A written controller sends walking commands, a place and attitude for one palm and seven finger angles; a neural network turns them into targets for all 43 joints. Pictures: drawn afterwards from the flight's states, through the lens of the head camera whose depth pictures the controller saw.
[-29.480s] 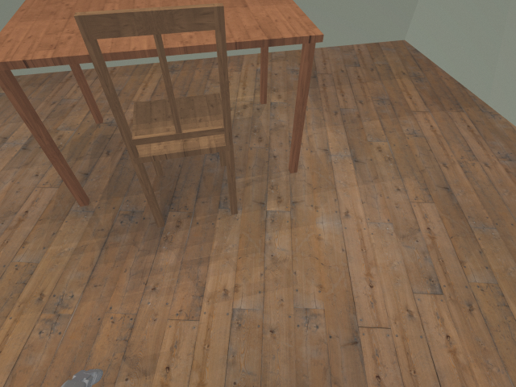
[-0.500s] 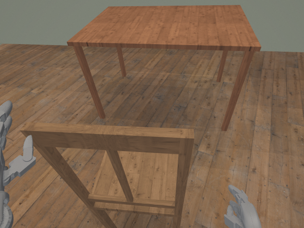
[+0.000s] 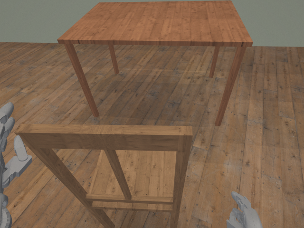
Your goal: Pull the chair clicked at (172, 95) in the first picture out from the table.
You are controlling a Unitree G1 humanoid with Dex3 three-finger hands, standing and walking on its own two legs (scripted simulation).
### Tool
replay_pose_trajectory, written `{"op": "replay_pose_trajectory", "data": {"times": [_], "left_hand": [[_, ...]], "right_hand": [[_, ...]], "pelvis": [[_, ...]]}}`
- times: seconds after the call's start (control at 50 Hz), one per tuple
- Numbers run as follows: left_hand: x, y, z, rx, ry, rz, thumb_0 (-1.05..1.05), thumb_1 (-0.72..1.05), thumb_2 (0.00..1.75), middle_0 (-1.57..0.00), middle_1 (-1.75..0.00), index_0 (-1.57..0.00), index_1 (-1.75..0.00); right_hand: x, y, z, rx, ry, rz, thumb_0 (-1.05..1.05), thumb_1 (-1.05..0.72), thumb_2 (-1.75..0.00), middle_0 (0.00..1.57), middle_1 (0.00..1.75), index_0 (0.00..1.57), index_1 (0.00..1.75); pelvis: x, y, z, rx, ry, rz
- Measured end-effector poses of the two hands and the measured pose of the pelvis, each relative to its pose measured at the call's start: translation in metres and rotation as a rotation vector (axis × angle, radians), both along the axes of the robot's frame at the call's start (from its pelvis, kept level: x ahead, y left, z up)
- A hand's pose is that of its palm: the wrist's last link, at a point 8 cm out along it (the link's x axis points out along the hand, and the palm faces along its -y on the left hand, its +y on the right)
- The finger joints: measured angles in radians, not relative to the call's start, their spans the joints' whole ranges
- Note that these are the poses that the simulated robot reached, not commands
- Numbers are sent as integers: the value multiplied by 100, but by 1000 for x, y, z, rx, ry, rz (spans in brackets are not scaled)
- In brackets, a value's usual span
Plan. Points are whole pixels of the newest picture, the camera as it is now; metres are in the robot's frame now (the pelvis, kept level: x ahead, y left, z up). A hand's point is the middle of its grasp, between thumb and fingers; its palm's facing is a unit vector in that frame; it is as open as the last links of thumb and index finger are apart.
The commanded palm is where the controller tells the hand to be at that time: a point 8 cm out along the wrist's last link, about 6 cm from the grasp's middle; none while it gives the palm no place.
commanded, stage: step back with the hand held close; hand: left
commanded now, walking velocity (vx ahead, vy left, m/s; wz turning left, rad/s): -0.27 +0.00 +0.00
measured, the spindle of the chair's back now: (120, 177) +0.27 +0.15 -0.06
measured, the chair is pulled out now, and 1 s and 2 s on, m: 0.65 0.65 0.65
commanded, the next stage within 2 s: stop stepping back and stand still in 1.90 s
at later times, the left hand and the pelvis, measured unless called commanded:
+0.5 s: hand (14, 176) +0.16 +0.28 +0.16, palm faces +0.46 -0.74 -0.50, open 7.4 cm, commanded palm +0.10 +0.31 +0.18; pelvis -0.04 +0.01 +0.00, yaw -1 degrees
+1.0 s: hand (0, 190) +0.13 +0.28 +0.17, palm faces +0.50 -0.69 -0.52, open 7.4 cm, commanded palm +0.06 +0.31 +0.18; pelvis -0.07 +0.01 -0.01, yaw +0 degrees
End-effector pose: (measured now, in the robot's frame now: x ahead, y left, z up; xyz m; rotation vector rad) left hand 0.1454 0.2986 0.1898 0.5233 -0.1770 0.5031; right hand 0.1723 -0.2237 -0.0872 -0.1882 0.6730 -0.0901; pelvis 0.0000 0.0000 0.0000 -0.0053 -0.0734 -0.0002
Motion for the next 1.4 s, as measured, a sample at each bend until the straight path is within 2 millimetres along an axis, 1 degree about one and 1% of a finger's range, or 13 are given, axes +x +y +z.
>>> {"op": "replay_pose_trajectory", "data": {"times": [0.08, 0.18, 0.22, 0.3, 0.42, 0.6, 0.84, 0.98, 1.08, 1.2, 1.28, 1.34, 1.4], "left_hand": [[7, 10, 6, 43, -8, -11, 2, 89, 90, -21, -30, -21, -30], [10, 10, -5, 58, 74, -57, 1, 89, 90, -20, -30, -21, -30], [8, 10, -6, 68, 80, -69, 2, 89, 90, -18, -29, -21, -30], [0, 12, -5, 90, 79, -81, 2, 89, 90, -18, -29, -21, -30], [-19, 15, -6, 84, 57, -53, 2, 89, 90, -20, -30, -22, -30], [-44, 12, -8, 65, 9, -36, 2, 89, 90, -21, -30, -21, -30], [-56, 19, -8, 97, -10, -39, 2, 89, 90, -21, -30, -21, -30], [-61, 17, -3, 157, -49, -44, 2, 89, 90, -21, -30, -21, -30], [-63, 14, -1, 148, -80, -53, 1, 89, 90, -21, -30, -21, -30], [-67, 23, -3, 164, -54, -66, 1, 89, 90, -21, -30, -21, -30], [-73, 28, -2, 199, -67, -51, 1, 89, 90, -21, -30, -22, -30], [-78, 23, -1, 201, -99, -47, 2, 89, 90, -21, -30, -21, -30], [-82, 12, 1, 183, -135, -67, 2, 89, 90, -21, -30, -21, -30]], "right_hand": [[-3, 3, 4, -2, 8, -13, 2, -90, -89, 21, 30, 21, 29], [-13, 2, 6, -12, 27, -57, 2, -90, -89, 21, 30, 21, 29], [-19, 2, 6, -18, 39, -73, 2, -90, -89, 21, 30, 21, 29], [-31, 3, 5, -25, 62, -94, 2, -90, -89, 20, 30, 21, 29], [-47, 5, 2, -30, 74, -91, 2, -90, -89, 20, 30, 21, 29], [-70, 2, 2, -52, 72, -68, 2, -90, -89, 21, 30, 21, 29], [-99, -8, 2, -89, 92, -78, 2, -90, -89, 21, 30, 21, 29], [-97, -7, -5, -78, 80, -70, 2, -90, -89, 21, 30, 21, 29], [-95, -6, -7, -81, 88, -53, 2, -90, -89, 21, 30, 21, 29], [-97, -2, 0, -100, 82, -59, 2, -90, -89, 21, 30, 21, 29], [-95, 1, 0, -95, 58, -50, 2, -90, -89, 21, 30, 21, 29], [-91, 3, -3, -92, 47, -25, 2, -90, -89, 21, 30, 21, 29], [-89, 3, -6, -85, 34, -3, 2, -90, -89, 21, 30, 21, 30]], "pelvis": [[-7, 5, 1, 3, 25, -17], [-14, 14, 3, 15, 50, -31], [-17, 16, 2, 19, 56, -30], [-22, 17, 1, 22, 60, -24], [-34, 15, -2, 20, 58, -17], [-56, 11, -5, 16, 63, -16], [-71, 13, -7, 10, 73, -7], [-74, 9, -14, 10, 68, 9], [-78, 10, -14, 8, 85, 9], [-83, 17, -11, 2, 97, 11], [-82, 13, -15, -5, 97, 36], [-85, 8, -18, -1, 88, 33], [-91, 4, -21, 0, 83, 33]]}}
